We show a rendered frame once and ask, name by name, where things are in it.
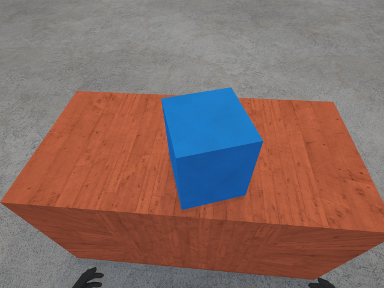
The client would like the pedestal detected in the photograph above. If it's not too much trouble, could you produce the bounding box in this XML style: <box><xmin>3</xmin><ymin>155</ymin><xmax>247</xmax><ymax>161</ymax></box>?
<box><xmin>0</xmin><ymin>91</ymin><xmax>384</xmax><ymax>280</ymax></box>

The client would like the left robot hand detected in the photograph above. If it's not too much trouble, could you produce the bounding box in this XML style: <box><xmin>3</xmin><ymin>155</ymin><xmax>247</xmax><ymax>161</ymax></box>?
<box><xmin>72</xmin><ymin>267</ymin><xmax>104</xmax><ymax>288</ymax></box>

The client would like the carton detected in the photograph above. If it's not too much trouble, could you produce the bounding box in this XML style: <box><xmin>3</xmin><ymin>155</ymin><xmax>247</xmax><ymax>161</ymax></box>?
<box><xmin>161</xmin><ymin>88</ymin><xmax>263</xmax><ymax>210</ymax></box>

